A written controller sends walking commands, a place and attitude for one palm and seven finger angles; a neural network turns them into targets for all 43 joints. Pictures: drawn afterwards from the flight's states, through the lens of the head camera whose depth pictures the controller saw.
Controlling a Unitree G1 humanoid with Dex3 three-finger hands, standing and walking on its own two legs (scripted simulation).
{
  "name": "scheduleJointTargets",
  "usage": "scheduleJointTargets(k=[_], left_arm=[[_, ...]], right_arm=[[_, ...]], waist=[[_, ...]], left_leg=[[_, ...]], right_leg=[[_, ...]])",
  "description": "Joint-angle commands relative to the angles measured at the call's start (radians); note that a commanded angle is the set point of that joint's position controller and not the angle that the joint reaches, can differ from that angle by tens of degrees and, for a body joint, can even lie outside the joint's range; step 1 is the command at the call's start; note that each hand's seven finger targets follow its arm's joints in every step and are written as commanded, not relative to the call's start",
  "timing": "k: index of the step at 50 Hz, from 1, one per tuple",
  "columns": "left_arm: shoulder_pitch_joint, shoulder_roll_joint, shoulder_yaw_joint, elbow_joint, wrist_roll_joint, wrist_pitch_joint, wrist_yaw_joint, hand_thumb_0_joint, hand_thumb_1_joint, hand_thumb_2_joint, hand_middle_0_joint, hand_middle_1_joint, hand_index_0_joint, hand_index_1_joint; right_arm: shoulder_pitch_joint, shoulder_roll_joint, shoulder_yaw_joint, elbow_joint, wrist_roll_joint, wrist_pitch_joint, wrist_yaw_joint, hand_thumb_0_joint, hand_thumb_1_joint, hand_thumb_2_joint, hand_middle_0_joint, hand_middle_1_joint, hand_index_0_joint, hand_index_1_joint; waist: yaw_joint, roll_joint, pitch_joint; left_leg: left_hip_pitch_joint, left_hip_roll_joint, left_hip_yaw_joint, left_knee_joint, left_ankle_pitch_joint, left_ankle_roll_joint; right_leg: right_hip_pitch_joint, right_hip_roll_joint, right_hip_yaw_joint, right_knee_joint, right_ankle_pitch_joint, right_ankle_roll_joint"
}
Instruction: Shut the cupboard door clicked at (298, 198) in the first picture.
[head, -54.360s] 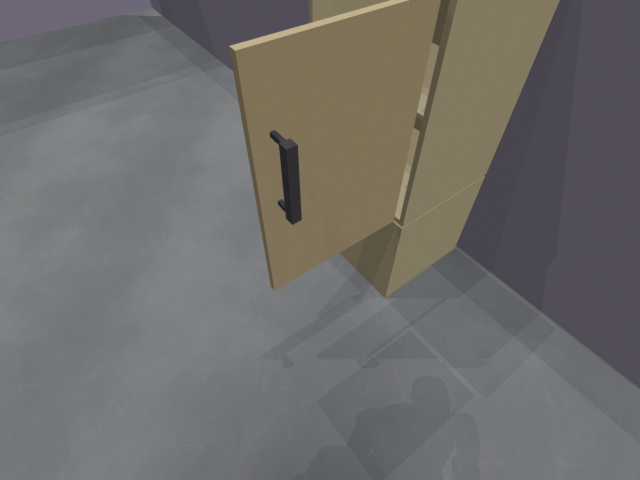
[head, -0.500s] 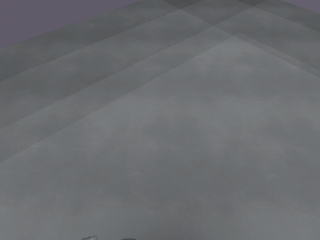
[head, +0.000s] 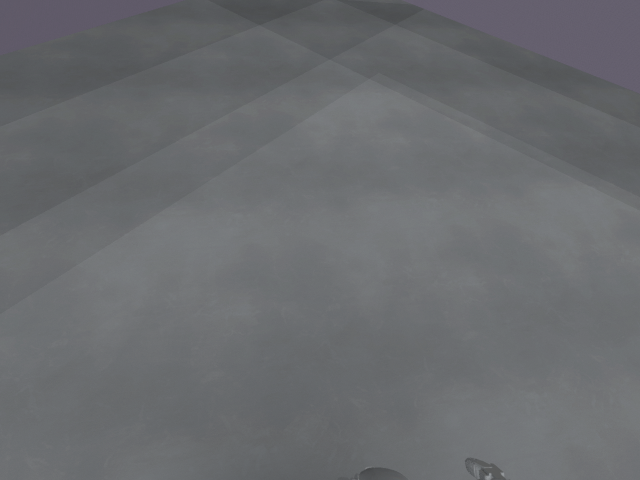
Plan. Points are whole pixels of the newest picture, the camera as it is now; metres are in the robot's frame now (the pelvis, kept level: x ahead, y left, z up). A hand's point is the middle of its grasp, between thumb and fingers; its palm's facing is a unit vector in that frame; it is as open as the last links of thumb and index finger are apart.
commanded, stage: turn to face it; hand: left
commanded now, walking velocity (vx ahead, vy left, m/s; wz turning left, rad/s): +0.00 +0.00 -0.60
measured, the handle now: out of the picture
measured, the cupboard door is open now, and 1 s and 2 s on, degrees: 27 27 27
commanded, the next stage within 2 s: none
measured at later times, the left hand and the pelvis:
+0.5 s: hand (243, 456) +0.17 +0.11 -0.15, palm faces -0.31 -0.92 -0.24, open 7.4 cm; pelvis +0.01 -0.04 +0.00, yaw -18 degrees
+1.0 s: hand (252, 405) +0.24 +0.12 -0.17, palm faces -0.55 -0.81 -0.19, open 7.4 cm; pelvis +0.04 +0.00 +0.00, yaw -36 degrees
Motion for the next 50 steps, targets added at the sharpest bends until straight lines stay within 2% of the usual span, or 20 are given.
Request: scheduleJointTargets(k=[1,9,11,13,14,15,16,17,18,20,22,29,32,33,34,35,36,37,41,50], left_arm=[[-0.005,0.059,0.014,-0.091,0.003,-0.005,-0.01,0.0,0.9,0.9,-0.2,-0.3,-0.2,-0.3],[-0.104,0.042,-0.01,-0.137,0.002,-0.015,-0.014,0.0,0.9,0.9,-0.2,-0.3,-0.2,-0.3],[-0.089,0.05,-0.012,-0.135,0.0,-0.021,-0.012,0.0,0.9,0.9,-0.2,-0.3,-0.2,-0.3],[-0.006,0.084,-0.004,-0.112,0.002,-0.032,-0.008,0.0,0.9,0.9,-0.2,-0.3,-0.2,-0.3],[0.061,0.168,0.009,-0.092,0.008,-0.046,0.001,0.0,0.9,0.9,-0.2,-0.3,-0.2,-0.3],[0.103,0.265,0.027,-0.076,0.011,-0.055,0.017,0.0,0.9,0.9,-0.2,-0.3,-0.2,-0.3],[0.125,0.272,0.024,-0.073,-0.003,-0.051,0.031,0.0,0.9,0.9,-0.2,-0.3,-0.2,-0.3],[0.078,0.249,0.023,-0.086,-0.004,-0.043,0.037,0.0,0.9,0.9,-0.2,-0.3,-0.2,-0.3],[0.019,0.217,0.022,-0.098,0.0,-0.046,0.045,0.0,0.9,0.9,-0.2,-0.3,-0.2,-0.3],[-0.057,0.164,0.0,-0.125,-0.006,-0.049,0.044,0.0,0.9,0.9,-0.2,-0.3,-0.2,-0.3],[-0.078,0.161,0.0,-0.131,-0.001,-0.053,0.043,0.0,0.9,0.9,-0.2,-0.3,-0.2,-0.3],[-0.05,0.184,0.014,-0.124,0.01,-0.046,0.034,0.0,0.9,0.9,-0.2,-0.3,-0.2,-0.3],[-0.08,0.171,0.017,-0.121,0.004,-0.039,0.034,0.0,0.9,0.9,-0.2,-0.3,-0.2,-0.3],[-0.103,0.153,0.013,-0.129,-0.004,-0.033,0.033,0.0,0.9,0.9,-0.2,-0.3,-0.2,-0.3],[-0.071,0.091,0.001,-0.146,-0.016,-0.027,0.028,0.0,0.9,0.9,-0.2,-0.3,-0.2,-0.3],[-0.067,0.06,-0.008,-0.16,-0.016,-0.029,0.02,0.0,0.9,0.9,-0.2,-0.3,-0.2,-0.3],[-0.088,0.09,-0.004,-0.159,-0.007,-0.026,0.019,0.0,0.9,0.9,-0.2,-0.3,-0.2,-0.3],[-0.063,0.089,0.003,-0.141,0.002,-0.02,0.017,0.0,0.9,0.9,-0.2,-0.3,-0.2,-0.3],[-0.075,0.071,0.005,-0.119,-0.002,-0.01,-0.01,0.0,0.9,0.9,-0.2,-0.3,-0.2,-0.3],[-0.144,0.04,-0.011,-0.141,-0.001,-0.01,-0.016,0.0,0.9,0.9,-0.2,-0.3,-0.2,-0.3]], right_arm=[[0.042,-0.199,-0.061,-0.064,-0.001,-0.025,-0.019,0.0,-0.9,-0.9,0.2,0.3,0.2,0.3],[0.124,-0.246,-0.087,-0.021,-0.005,-0.021,-0.004,0.0,-0.9,-0.9,0.2,0.3,0.2,0.3],[0.114,-0.26,-0.092,-0.019,-0.004,-0.019,0.001,0.0,-0.9,-0.9,0.2,0.3,0.2,0.3],[0.095,-0.259,-0.095,-0.024,0.004,-0.015,0.008,0.0,-0.9,-0.9,0.2,0.3,0.2,0.3],[0.097,-0.214,-0.087,-0.038,0.015,-0.014,0.014,0.0,-0.9,-0.9,0.2,0.3,0.2,0.3],[0.039,-0.137,-0.064,-0.089,0.013,-0.013,0.017,0.0,-0.9,-0.9,0.2,0.3,0.2,0.3],[0.029,-0.176,-0.063,-0.091,0.013,0.003,0.005,0.0,-0.9,-0.9,0.2,0.3,0.2,0.3],[0.016,-0.162,-0.066,-0.095,0.014,0.009,0.006,0.0,-0.9,-0.9,0.2,0.3,0.2,0.3],[0.031,-0.161,-0.066,-0.077,0.013,0.008,0.0,0.0,-0.9,-0.9,0.2,0.3,0.2,0.3],[0.054,-0.186,-0.072,-0.049,0.01,0.009,0.007,0.0,-0.9,-0.9,0.2,0.3,0.2,0.3],[0.07,-0.17,-0.07,-0.037,0.011,0.01,0.013,0.0,-0.9,-0.9,0.2,0.3,0.2,0.3],[0.04,-0.141,-0.067,-0.067,0.016,0.001,0.009,0.0,-0.9,-0.9,0.2,0.3,0.2,0.3],[0.107,-0.139,-0.066,-0.052,0.023,-0.012,-0.001,0.0,-0.9,-0.9,0.2,0.3,0.2,0.3],[0.165,-0.16,-0.068,-0.034,0.023,-0.022,-0.004,0.0,-0.9,-0.9,0.2,0.3,0.2,0.3],[0.179,-0.242,-0.077,-0.031,0.011,-0.034,-0.009,0.0,-0.9,-0.9,0.2,0.3,0.2,0.3],[0.2,-0.316,-0.091,-0.044,0.003,-0.033,-0.012,0.0,-0.9,-0.9,0.2,0.3,0.2,0.3],[0.194,-0.307,-0.085,-0.052,-0.005,-0.025,-0.014,0.0,-0.9,-0.9,0.2,0.3,0.2,0.3],[0.131,-0.26,-0.07,-0.06,-0.005,-0.03,-0.018,0.0,-0.9,-0.9,0.2,0.3,0.2,0.3],[0.083,-0.221,-0.06,-0.074,-0.006,-0.028,-0.022,0.0,-0.9,-0.9,0.2,0.3,0.2,0.3],[0.144,-0.243,-0.087,-0.025,-0.004,-0.02,-0.006,0.0,-0.9,-0.9,0.2,0.3,0.2,0.3]], waist=[[-0.037,0.212,-0.066],[-0.08,0.273,-0.101],[-0.067,0.272,-0.107],[-0.015,0.203,-0.131],[0.018,0.005,-0.172],[0.044,-0.262,-0.135],[0.049,-0.196,-0.147],[0.028,-0.112,-0.089],[-0.002,-0.213,-0.099],[-0.036,-0.177,-0.083],[-0.049,-0.1,-0.099],[-0.033,-0.096,-0.089],[-0.067,-0.1,-0.107],[-0.097,-0.056,-0.128],[-0.09,0.169,-0.157],[-0.094,0.387,-0.153],[-0.101,0.282,-0.13],[-0.065,0.299,-0.108],[-0.05,0.224,-0.073],[-0.086,0.274,-0.091]], left_leg=[[0.114,0.256,-0.135,-0.215,0.223,0.108],[0.173,0.306,-0.027,-0.113,0.423,0.108],[0.149,0.31,-0.003,-0.065,0.419,0.084],[0.051,0.265,0.056,0.079,0.322,0.012],[-0.085,0.191,0.111,0.255,0.121,-0.05],[-0.356,0.034,0.113,0.49,-0.382,-0.101],[-0.367,0.043,-0.034,0.63,-0.387,-0.094],[-0.4,0.063,-0.07,0.67,-0.321,-0.09],[-0.437,0.069,-0.086,0.687,-0.278,-0.099],[-0.381,0.074,-0.097,0.68,-0.159,-0.114],[-0.308,0.053,-0.078,0.611,-0.125,-0.119],[-0.21,-0.004,-0.063,0.32,-0.172,-0.113],[-0.03,-0.027,-0.07,0.059,-0.063,-0.099],[0.101,-0.006,-0.075,-0.085,0.043,-0.095],[0.227,0.177,-0.256,-0.202,0.094,-0.039],[0.244,0.396,-0.444,-0.223,0.284,0.069],[0.16,0.434,-0.433,-0.202,0.332,0.135],[0.117,0.393,-0.367,-0.214,0.349,0.126],[0.147,0.279,-0.13,-0.158,0.47,0.099],[0.203,0.316,0.003,-0.109,0.483,0.098]], right_leg=[[-0.074,-0.058,-0.014,0.032,0.056,0.027],[0.062,-0.052,-0.1,-0.306,0.033,0.006],[0.136,-0.042,-0.112,-0.409,0.076,-0.011],[0.326,-0.04,-0.111,-0.628,0.278,-0.034],[0.482,-0.18,0.057,-0.731,0.437,-0.081],[0.55,-0.397,0.372,-0.742,0.826,-0.189],[0.488,-0.442,0.37,-0.736,0.875,-0.262],[0.455,-0.402,0.303,-0.737,0.804,-0.26],[0.466,-0.354,0.318,-0.736,0.755,-0.245],[0.4,-0.282,0.205,-0.731,0.727,-0.213],[0.352,-0.251,0.183,-0.726,0.675,-0.205],[0.309,-0.243,0.307,-0.721,0.547,-0.233],[0.23,-0.207,0.336,-0.634,0.578,-0.183],[0.16,-0.154,0.29,-0.577,0.498,-0.134],[0.016,-0.023,0.186,-0.437,0.25,-0.069],[-0.09,0.047,0.03,-0.2,-0.152,-0.015],[-0.06,-0.001,0.056,-0.033,-0.171,-0.018],[-0.074,-0.027,0.067,0.037,-0.11,-0.005],[-0.078,-0.051,0.0,0.076,0.001,0.022],[0.03,-0.059,-0.094,-0.244,0.025,0.01]])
